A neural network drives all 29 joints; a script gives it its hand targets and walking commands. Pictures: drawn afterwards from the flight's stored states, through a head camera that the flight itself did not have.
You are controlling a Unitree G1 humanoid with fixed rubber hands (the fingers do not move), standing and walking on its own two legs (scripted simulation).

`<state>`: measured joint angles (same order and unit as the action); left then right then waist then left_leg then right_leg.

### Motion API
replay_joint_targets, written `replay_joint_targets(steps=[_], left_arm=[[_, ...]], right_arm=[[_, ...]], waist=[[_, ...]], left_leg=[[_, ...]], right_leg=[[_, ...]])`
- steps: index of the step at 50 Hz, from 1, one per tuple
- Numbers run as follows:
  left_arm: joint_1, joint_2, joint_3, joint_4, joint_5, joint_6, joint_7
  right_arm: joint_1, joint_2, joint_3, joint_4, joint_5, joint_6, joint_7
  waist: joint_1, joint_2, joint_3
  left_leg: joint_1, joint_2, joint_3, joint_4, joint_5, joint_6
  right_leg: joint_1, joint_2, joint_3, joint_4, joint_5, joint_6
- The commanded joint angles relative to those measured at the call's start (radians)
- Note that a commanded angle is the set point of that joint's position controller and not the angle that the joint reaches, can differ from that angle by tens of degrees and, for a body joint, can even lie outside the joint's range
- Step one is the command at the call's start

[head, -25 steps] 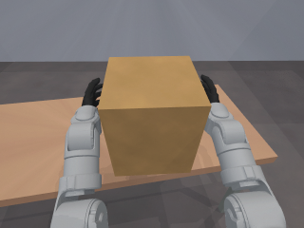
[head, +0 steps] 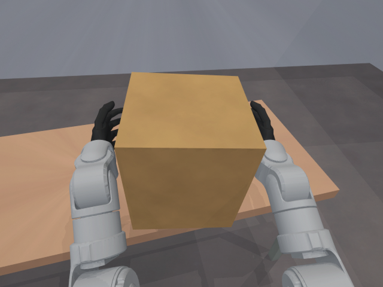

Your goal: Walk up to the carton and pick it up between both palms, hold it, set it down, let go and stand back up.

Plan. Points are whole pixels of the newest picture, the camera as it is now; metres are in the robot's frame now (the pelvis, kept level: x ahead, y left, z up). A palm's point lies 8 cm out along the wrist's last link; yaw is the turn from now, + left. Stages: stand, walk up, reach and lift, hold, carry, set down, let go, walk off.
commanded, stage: reach and lift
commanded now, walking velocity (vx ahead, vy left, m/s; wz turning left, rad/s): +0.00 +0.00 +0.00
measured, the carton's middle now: (184, 154) +0.36 +0.00 +0.14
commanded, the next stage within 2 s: hold in 0.32 s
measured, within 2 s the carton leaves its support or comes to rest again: neither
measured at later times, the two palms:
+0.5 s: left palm (101, 145) +0.34 +0.15 +0.19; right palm (262, 143) +0.34 -0.15 +0.17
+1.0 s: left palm (100, 149) +0.33 +0.15 +0.19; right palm (262, 146) +0.34 -0.15 +0.17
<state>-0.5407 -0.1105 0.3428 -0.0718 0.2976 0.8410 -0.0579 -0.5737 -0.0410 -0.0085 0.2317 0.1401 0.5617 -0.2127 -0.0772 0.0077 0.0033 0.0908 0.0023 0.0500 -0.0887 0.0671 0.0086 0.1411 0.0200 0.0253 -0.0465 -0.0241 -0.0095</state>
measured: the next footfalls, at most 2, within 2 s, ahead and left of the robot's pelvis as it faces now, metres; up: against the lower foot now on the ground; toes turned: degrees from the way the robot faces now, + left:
none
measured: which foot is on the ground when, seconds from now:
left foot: down 0.00-1.00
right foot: down 0.00-1.00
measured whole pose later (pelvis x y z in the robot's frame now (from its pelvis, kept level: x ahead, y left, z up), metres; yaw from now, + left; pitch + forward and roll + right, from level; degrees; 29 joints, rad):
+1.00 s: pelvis -0.01 +0.00 +0.00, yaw +0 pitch -6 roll +0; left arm -0.50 -0.12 0.33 -0.14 0.30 0.86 -0.08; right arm -0.53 -0.03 0.00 0.16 0.14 0.56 -0.22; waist -0.08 0.00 0.03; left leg 0.12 0.00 0.05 -0.09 0.07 0.01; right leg 0.18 0.01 0.02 -0.07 -0.01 0.00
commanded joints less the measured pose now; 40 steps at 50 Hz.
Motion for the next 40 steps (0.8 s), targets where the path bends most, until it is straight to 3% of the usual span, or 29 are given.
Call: replay_joint_targets(steps=[1,6,9,14,20,32,37,40], left_arm=[[-0.461,-0.354,-0.378,-0.076,-0.148,-0.011,-0.128],[-0.433,-0.337,-0.365,-0.066,-0.150,-0.011,-0.147],[-0.447,-0.345,-0.383,-0.077,-0.159,-0.016,-0.152],[-0.465,-0.357,-0.410,-0.093,-0.168,-0.026,-0.145],[-0.443,-0.350,-0.415,-0.096,-0.167,-0.018,-0.143],[-0.434,-0.376,-0.433,-0.154,-0.165,0.000,-0.128],[-0.436,-0.349,-0.400,-0.089,-0.145,0.005,-0.131],[-0.441,-0.352,-0.383,-0.077,-0.140,0.002,-0.134]], right_arm=[[-0.574,0.434,0.337,-0.242,0.089,-0.070,0.053],[-0.520,0.427,0.333,-0.222,0.081,-0.061,0.041],[-0.520,0.440,0.335,-0.233,0.083,-0.060,0.033],[-0.540,0.443,0.347,-0.273,0.080,-0.064,0.032],[-0.498,0.414,0.323,-0.241,0.070,-0.055,0.037],[-0.526,0.412,0.346,-0.317,0.079,-0.068,0.057],[-0.513,0.384,0.298,-0.242,0.055,-0.062,0.064],[-0.503,0.397,0.289,-0.215,0.053,-0.061,0.065]], waist=[[0.025,-0.021,-0.340],[0.009,-0.036,-0.291],[0.005,-0.015,-0.287],[0.003,-0.007,-0.324],[-0.015,0.003,-0.287],[-0.002,-0.004,-0.337],[-0.005,-0.007,-0.256],[-0.001,-0.005,-0.241]], left_leg=[[0.179,-0.002,-0.027,0.036,0.152,0.038],[0.169,0.001,-0.029,0.022,0.108,0.043],[0.160,0.001,-0.027,0.019,0.101,0.042],[0.169,0.004,-0.031,0.019,0.099,0.042],[0.203,0.008,-0.032,0.031,0.101,0.027],[0.237,0.012,-0.035,0.031,0.153,0.023],[0.204,0.013,-0.028,0.023,0.039,0.026],[0.190,0.012,-0.026,0.019,0.025,0.029]], right_leg=[[0.043,-0.003,-0.001,0.072,0.330,0.085],[0.043,-0.006,0.001,0.058,0.311,0.092],[0.038,-0.008,0.002,0.057,0.303,0.091],[0.026,-0.006,-0.005,0.057,0.283,0.088],[-0.032,0.003,-0.015,0.037,0.233,0.078],[-0.020,0.009,-0.020,0.032,0.244,0.072],[-0.065,0.006,-0.019,0.015,0.124,0.073],[-0.058,0.002,-0.018,0.014,0.126,0.074]])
